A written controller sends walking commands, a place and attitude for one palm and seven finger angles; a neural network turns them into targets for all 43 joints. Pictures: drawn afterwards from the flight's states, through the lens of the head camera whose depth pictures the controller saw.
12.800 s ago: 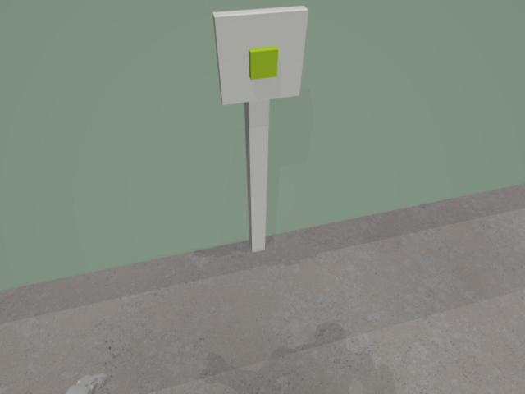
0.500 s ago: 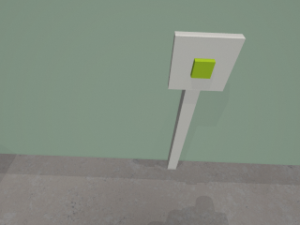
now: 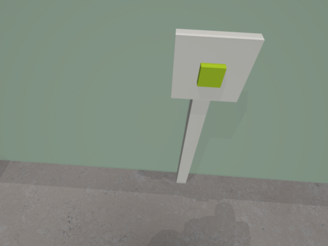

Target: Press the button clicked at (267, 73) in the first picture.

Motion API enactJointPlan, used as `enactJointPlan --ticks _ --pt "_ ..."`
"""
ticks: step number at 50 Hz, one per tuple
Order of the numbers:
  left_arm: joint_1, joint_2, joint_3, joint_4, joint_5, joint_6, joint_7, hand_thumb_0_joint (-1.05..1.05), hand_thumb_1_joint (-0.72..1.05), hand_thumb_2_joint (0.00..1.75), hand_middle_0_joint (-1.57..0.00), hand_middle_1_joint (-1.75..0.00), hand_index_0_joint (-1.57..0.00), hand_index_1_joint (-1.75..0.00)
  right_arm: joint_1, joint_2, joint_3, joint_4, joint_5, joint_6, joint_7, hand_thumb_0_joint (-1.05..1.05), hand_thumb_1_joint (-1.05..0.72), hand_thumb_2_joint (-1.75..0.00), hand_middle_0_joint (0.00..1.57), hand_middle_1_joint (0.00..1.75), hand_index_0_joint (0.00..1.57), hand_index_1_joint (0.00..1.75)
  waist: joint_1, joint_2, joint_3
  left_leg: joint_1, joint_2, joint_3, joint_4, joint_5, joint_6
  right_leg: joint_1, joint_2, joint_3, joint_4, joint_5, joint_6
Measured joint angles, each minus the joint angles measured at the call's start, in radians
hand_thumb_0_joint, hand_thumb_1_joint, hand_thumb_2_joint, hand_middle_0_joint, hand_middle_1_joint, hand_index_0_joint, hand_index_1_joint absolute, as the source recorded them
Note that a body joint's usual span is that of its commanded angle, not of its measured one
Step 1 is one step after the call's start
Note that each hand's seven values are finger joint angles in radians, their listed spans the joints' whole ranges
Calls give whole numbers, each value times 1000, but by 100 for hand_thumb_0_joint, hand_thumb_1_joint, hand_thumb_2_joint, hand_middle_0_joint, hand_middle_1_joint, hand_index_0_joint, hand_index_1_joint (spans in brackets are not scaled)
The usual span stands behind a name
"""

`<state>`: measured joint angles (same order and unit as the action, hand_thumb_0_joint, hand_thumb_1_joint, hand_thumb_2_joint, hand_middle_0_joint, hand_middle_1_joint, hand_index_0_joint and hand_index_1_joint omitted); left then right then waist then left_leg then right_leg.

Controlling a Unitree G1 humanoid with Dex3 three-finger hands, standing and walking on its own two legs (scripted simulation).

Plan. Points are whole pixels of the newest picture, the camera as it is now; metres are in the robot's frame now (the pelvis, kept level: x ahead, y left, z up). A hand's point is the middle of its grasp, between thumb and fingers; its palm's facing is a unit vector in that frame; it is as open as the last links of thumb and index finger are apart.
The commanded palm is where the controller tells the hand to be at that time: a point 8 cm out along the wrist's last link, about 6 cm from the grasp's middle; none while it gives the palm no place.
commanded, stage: shuffle to correct the standing spot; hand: left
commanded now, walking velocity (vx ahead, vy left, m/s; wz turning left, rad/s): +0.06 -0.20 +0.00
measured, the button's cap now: (210, 74) +0.53 -0.09 +0.13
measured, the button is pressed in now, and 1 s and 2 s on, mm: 0 0 0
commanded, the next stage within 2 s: come to a stop and stand still in 1.12 s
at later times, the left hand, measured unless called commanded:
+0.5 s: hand out of the picture +0.11 +0.12 -0.17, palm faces +0.00 -0.98 -0.18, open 7.4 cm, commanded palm none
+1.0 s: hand out of the picture +0.15 -0.02 -0.19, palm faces -0.03 -0.99 -0.13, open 7.4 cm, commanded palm none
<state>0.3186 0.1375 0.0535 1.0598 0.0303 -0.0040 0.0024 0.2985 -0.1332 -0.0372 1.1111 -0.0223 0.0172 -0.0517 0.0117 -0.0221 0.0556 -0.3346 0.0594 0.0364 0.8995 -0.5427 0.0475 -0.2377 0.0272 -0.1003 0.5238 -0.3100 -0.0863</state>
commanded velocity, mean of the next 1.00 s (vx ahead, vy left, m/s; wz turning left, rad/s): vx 0.01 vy -0.20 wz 0.00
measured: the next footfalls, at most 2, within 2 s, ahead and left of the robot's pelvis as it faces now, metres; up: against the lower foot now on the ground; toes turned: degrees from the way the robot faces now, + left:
left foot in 0.20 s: +0.08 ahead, +0.07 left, +0.00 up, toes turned +5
right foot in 0.60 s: +0.11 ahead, -0.28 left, +0.00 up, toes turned -7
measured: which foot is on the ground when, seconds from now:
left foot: up 0.00-0.18, down 0.20-0.60, up 0.62-0.86, down 0.88-1.00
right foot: down 0.00-0.20, up 0.22-0.58, down 0.60-0.88, up 0.90-1.00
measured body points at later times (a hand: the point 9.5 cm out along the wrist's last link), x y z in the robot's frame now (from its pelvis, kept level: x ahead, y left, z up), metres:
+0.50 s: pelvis +0.06 -0.08 +0.01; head +0.11 -0.05 +0.46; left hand +0.11 +0.17 -0.15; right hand +0.07 -0.32 -0.13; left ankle +0.04 +0.07 -0.73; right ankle +0.06 -0.28 -0.68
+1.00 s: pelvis +0.10 -0.20 -0.01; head +0.14 -0.16 +0.44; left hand +0.16 +0.03 -0.18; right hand +0.16 -0.44 -0.14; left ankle +0.12 -0.11 -0.73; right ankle +0.04 -0.33 -0.65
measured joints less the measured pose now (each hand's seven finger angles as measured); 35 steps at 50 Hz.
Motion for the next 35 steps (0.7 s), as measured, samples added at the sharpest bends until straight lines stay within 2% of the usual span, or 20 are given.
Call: enactJointPlan --ticks 2,5,7,9,10,13,15,18,21,24,27,29,30,32,33,35 --pt "4 -5 -2 -5 2 3 6 0 91 90 -19 -30 -19 -30 -31 -11 -3 -11 2 -1 1 0 -91 -89 20 30 20 30 9 -12 7 -40 -9 26 56 -10 4 23 10 -2 -36 12 -9" --pt "17 -11 -9 -7 6 10 10 0 91 90 -19 -30 -19 -30 -81 -22 -6 -37 2 -7 2 1 -91 -89 20 30 20 30 16 -22 6 -62 -18 62 6 32 5 47 31 -1 -70 19 -15" --pt "26 -12 -12 -5 6 17 9 0 90 90 -19 -30 -20 -30 -112 -19 -3 -57 2 -15 1 0 -91 -90 19 30 20 30 16 -28 4 -48 -22 80 -87 89 4 56 48 1 -72 12 -18" --pt "37 -10 -14 -3 0 24 6 1 90 90 -19 -30 -20 -30 -133 -11 4 -75 1 -32 -2 0 -91 -90 19 30 20 30 13 -32 0 8 -24 91 -253 212 9 54 68 4 -35 -15 -19" --pt "42 -10 -14 -2 -5 27 3 1 90 90 -19 -30 -20 -30 -138 -8 7 -85 -3 -44 -4 0 -91 -90 19 30 20 30 8 -31 -4 31 -18 87 -304 251 20 29 77 7 29 -39 -11" --pt "23 7 -8 3 1 47 -5 1 90 90 -19 -30 -20 -30 -137 16 19 -101 -8 -50 -6 0 -91 -89 20 30 20 30 -3 -63 -6 53 -19 100 -281 210 8 -99 54 48 389 -169 33" --pt "-5 19 3 -7 9 58 -12 1 91 90 -19 -30 -20 -30 -116 23 22 -101 -10 -50 -9 0 -91 -89 20 30 20 30 -6 -59 -12 77 -9 92 -317 215 -7 -179 28 71 558 -144 59" --pt "-53 41 18 -40 12 64 -16 2 92 90 -20 -30 -20 -30 -89 6 12 -92 -11 -47 -15 -1 -94 -89 20 30 21 30 -1 -40 -6 107 13 70 -388 254 -29 -263 -29 111 655 -64 89" --pt "-85 68 29 -73 5 64 -21 2 93 90 -19 -30 -20 -30 -68 -11 7 -81 -16 -36 -1 0 -94 -89 20 30 21 30 3 -19 4 122 44 54 -436 277 -52 -288 -84 133 592 -16 113" --pt "-111 88 33 -86 0 65 -25 1 92 90 -19 -30 -19 -30 -57 -25 -3 -79 -22 -24 13 0 -93 -89 20 30 21 30 -6 3 21 125 79 44 -455 282 -81 -255 -121 114 417 -20 131" --pt "-133 101 30 -86 -4 60 -31 1 92 90 -19 -30 -19 -30 -50 -40 -18 -83 -24 -15 23 0 -92 -89 20 30 21 30 -28 23 38 113 113 37 -432 265 -116 -193 -120 73 235 -35 136" --pt "-142 107 27 -86 -6 48 -38 1 92 90 -19 -30 -19 -30 -40 -54 -29 -84 -22 -8 26 0 -91 -89 20 30 21 30 -41 34 43 92 130 30 -381 234 -142 -126 -103 44 92 8 129" --pt "-140 114 24 -90 -5 36 -41 1 91 90 -19 -30 -19 -30 -28 -59 -33 -83 -18 -6 27 0 -91 -89 20 30 21 30 -45 25 36 72 126 29 -335 206 -140 -85 -106 38 15 62 122" --pt "-158 88 20 -80 -2 21 -30 1 91 90 -19 -30 -19 -30 -42 -92 -42 -70 -9 14 21 0 -91 -89 20 30 21 30 -46 62 53 3 119 -14 -148 36 -101 -97 -87 24 60 21 115" --pt "-164 74 12 -83 1 20 -25 1 91 90 -19 -30 -19 -30 -49 -105 -44 -68 -5 24 14 0 -91 -89 20 30 21 30 -49 76 62 -37 97 -31 -38 -24 -82 -92 -83 15 74 6 110" --pt "-162 53 4 -88 2 17 -15 1 91 90 -19 -30 -19 -30 -65 -113 -44 -62 1 31 7 0 -91 -89 20 30 21 30 -44 73 66 -101 54 -14 138 -71 -60 -70 -80 8 62 0 97"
